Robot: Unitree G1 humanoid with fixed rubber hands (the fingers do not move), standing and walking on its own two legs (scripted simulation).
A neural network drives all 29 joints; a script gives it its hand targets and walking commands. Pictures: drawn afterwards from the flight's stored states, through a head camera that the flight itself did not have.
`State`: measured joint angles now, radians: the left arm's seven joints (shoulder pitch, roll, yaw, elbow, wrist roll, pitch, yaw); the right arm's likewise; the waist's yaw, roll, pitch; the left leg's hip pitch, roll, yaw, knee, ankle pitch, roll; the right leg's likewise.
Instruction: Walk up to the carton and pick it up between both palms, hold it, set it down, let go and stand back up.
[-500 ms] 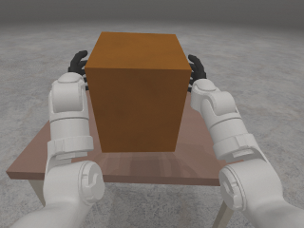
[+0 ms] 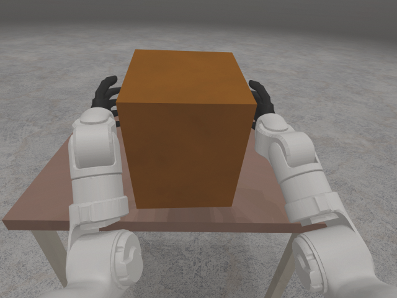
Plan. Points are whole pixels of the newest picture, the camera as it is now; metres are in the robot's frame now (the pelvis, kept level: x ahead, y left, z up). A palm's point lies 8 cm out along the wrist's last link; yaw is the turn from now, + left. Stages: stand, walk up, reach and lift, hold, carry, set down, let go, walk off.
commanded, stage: hold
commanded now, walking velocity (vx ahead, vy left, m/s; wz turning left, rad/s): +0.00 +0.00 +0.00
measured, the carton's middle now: (184, 130) +0.40 +0.02 +0.23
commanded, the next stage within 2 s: set down in 1.64 s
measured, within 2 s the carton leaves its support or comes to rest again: neither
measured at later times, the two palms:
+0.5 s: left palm (99, 110) +0.37 +0.17 +0.29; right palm (261, 106) +0.37 -0.12 +0.30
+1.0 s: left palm (104, 112) +0.37 +0.16 +0.28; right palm (263, 111) +0.36 -0.13 +0.29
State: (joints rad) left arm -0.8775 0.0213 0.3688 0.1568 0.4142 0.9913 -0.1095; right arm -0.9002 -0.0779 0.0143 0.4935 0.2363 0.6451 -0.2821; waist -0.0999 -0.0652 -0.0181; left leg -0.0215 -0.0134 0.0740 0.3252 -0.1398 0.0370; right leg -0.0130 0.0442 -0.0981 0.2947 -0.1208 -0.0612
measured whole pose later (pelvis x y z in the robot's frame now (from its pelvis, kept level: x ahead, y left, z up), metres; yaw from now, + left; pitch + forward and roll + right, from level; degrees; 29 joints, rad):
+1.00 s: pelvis +0.01 +0.00 +0.00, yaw +0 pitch -10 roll +0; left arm -0.88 0.04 0.37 0.23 0.40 0.99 -0.12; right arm -0.94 -0.10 0.05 0.57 0.31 0.65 -0.32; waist -0.11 -0.06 -0.06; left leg 0.00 -0.01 0.07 0.33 -0.16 0.03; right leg 0.03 0.05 -0.10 0.27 -0.13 -0.06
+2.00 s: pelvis +0.01 +0.00 +0.00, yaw +1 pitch -9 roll +0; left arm -0.99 0.04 0.44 0.36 0.43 0.78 -0.11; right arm -0.98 -0.03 -0.12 0.64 0.14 0.45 -0.26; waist -0.11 -0.05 -0.04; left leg -0.01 -0.02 0.05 0.32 -0.15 0.04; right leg 0.01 0.04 -0.11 0.28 -0.13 -0.06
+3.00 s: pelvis +0.03 +0.02 +0.00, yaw +2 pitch -9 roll -1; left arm -0.84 0.00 0.31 0.50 0.35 0.58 -0.01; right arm -0.84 0.03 -0.32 0.84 -0.07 0.07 -0.13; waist -0.08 -0.06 0.06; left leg 0.01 -0.05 0.04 0.32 -0.18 0.06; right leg 0.04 0.02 -0.12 0.26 -0.15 -0.03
